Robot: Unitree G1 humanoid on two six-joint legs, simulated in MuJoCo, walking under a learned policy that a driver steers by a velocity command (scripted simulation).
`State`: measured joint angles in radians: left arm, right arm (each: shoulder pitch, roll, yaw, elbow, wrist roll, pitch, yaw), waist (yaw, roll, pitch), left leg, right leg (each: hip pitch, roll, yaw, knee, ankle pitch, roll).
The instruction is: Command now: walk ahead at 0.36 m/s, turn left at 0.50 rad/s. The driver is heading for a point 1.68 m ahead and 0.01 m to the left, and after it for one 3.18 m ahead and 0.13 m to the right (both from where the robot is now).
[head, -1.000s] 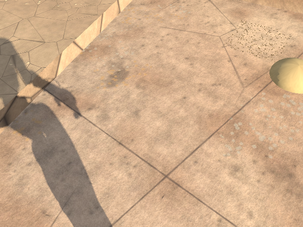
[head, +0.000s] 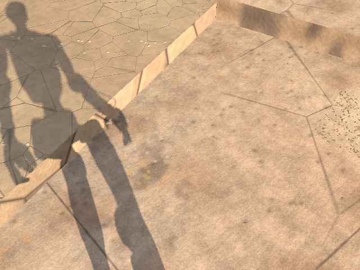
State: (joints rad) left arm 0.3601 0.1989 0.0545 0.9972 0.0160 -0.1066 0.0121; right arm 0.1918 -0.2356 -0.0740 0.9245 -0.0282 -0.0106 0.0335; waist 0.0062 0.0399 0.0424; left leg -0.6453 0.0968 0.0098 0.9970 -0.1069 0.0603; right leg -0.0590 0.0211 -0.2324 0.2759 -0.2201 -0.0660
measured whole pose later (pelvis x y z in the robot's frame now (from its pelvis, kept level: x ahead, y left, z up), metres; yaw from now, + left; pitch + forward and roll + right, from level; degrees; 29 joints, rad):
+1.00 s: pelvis +0.17 -0.01 +0.00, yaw +14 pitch -1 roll +0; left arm 0.28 0.17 0.01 1.01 0.01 -0.02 0.03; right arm 0.24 -0.20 -0.02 1.05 -0.01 -0.01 -0.02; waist -0.01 0.01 0.01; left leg -0.21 -0.06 -0.02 0.34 -0.11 0.05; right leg -0.10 0.03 -0.01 0.36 -0.25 -0.03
